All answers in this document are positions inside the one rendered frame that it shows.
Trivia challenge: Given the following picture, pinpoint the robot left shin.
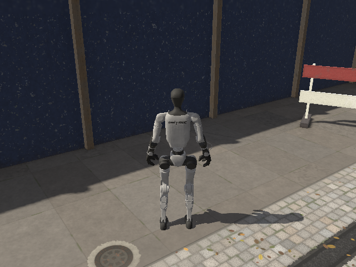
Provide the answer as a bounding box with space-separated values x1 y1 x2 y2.
160 185 168 222

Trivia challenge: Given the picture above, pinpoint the left robot hand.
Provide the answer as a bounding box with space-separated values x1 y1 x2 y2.
146 154 159 166

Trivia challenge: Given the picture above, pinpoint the robot left upper arm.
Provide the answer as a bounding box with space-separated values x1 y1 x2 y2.
152 112 166 143

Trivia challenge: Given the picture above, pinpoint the right robot hand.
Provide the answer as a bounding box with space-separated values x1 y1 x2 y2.
199 155 211 167

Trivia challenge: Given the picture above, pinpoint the robot right upper arm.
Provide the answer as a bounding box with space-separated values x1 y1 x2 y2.
189 112 205 143

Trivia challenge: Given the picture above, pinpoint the right robot forearm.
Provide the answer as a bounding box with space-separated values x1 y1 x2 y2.
199 134 210 156

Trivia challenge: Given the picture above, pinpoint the robot head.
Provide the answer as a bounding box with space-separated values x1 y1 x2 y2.
168 88 187 116

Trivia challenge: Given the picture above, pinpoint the left robot forearm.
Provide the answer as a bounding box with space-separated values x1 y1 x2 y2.
147 135 157 156

